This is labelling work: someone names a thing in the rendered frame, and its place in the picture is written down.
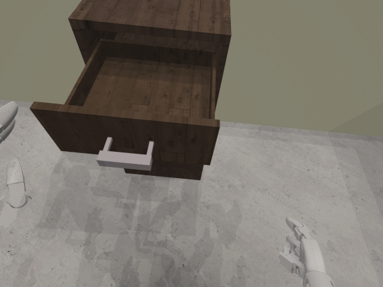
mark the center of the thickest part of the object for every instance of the right robot hand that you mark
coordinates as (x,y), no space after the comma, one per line
(307,254)

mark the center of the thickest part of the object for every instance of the drawer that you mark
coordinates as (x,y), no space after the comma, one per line
(136,93)

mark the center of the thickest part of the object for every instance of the right robot forearm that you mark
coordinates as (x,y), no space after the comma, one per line
(317,279)

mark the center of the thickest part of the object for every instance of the left robot hand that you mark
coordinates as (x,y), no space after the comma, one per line
(15,204)

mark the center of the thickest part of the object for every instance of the cabinet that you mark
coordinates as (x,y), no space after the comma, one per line
(201,24)

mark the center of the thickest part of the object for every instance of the handle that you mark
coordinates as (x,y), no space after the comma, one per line
(125,160)

